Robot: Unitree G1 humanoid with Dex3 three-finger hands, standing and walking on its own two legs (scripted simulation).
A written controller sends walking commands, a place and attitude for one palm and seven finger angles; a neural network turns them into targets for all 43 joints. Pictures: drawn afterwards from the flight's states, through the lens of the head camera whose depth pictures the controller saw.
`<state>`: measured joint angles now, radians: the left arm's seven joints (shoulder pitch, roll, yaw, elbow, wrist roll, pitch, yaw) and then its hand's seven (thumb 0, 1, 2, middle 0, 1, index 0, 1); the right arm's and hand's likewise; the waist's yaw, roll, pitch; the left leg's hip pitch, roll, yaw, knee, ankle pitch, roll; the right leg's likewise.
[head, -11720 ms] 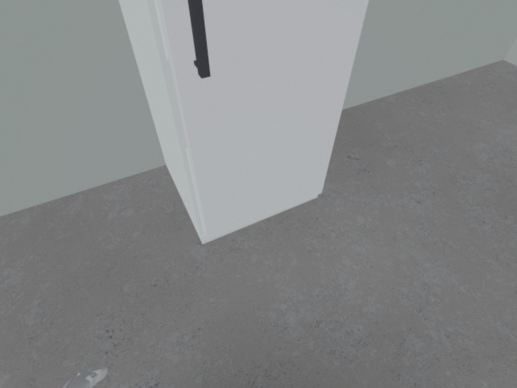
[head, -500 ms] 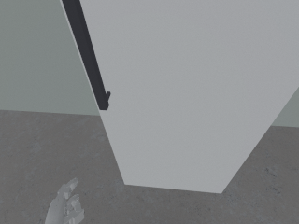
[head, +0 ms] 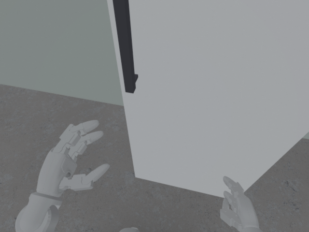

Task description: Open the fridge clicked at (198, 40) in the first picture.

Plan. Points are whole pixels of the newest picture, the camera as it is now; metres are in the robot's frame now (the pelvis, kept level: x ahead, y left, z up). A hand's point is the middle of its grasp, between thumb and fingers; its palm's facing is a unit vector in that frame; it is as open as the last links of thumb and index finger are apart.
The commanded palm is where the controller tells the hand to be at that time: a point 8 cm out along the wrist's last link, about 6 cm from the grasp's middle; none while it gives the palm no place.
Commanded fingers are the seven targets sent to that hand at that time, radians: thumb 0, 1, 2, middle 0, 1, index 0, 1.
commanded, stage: raise the hand to about handle height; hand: left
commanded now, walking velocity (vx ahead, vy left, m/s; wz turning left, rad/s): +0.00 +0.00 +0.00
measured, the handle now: (126, 18) +0.48 +0.13 +0.31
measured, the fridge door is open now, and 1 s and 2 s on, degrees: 0 0 0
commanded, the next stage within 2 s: move the hooked fingers beside the handle in 1.44 s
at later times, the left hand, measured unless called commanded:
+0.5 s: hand (60, 123) +0.27 +0.23 +0.18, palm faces -0.05 -0.99 -0.15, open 12.9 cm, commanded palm +0.24 +0.28 +0.21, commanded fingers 0.00 -0.48 0.31 -0.30 -1.18 -0.30 -1.18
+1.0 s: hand (17, 57) +0.31 +0.28 +0.30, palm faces +0.06 -0.99 -0.15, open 13.9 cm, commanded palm +0.27 +0.30 +0.29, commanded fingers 0.00 -0.50 0.30 -0.30 -1.20 -0.30 -1.20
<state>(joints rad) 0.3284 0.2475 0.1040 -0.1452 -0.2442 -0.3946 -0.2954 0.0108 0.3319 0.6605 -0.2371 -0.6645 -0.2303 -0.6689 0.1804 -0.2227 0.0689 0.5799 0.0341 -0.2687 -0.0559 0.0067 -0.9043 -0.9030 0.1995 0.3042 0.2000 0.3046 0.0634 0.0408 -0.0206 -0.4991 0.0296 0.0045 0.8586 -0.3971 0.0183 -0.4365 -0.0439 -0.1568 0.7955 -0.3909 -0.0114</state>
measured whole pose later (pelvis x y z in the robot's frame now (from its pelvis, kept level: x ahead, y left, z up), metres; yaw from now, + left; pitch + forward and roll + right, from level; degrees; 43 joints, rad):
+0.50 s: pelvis +0.02 +0.00 +0.03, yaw -2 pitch -3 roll -1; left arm 0.12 0.41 0.35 -0.12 -0.33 0.06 -0.38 0.00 -0.25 0.41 -0.29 -1.04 -0.28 -1.04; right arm 0.21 -0.28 0.05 0.63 0.06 -0.33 -0.10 0.01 -0.90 -0.90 0.20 0.30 0.20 0.30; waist 0.05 0.04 -0.01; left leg -0.22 0.01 0.06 0.56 -0.29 0.03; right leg -0.20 -0.04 -0.11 0.53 -0.28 0.00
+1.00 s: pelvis +0.02 -0.01 +0.04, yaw -1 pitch -4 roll +0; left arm -0.32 0.61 0.53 0.15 -0.33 0.30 -0.50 -0.01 -0.50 0.31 -0.31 -1.20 -0.30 -1.20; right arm 0.18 -0.28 0.11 0.65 0.09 -0.23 -0.08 0.01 -0.90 -0.90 0.20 0.30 0.20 0.30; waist 0.07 0.07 -0.02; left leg -0.15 0.02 0.04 0.46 -0.24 0.01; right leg -0.12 -0.02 -0.13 0.44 -0.25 -0.02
